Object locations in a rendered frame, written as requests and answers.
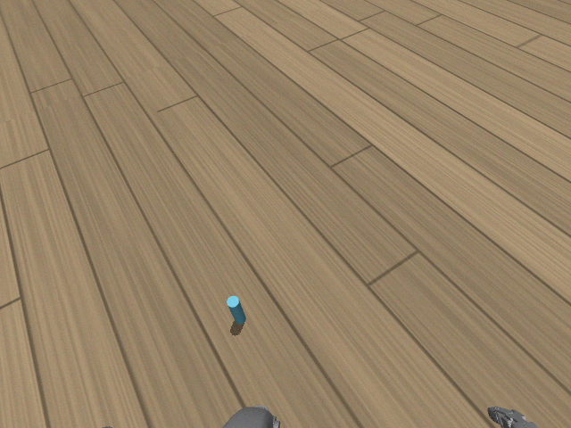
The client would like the right robot hand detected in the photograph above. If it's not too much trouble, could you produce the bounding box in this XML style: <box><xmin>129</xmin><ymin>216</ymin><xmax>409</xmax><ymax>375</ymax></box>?
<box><xmin>487</xmin><ymin>407</ymin><xmax>539</xmax><ymax>428</ymax></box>

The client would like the can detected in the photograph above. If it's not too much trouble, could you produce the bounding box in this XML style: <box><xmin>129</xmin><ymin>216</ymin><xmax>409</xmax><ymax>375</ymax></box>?
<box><xmin>227</xmin><ymin>296</ymin><xmax>246</xmax><ymax>325</ymax></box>

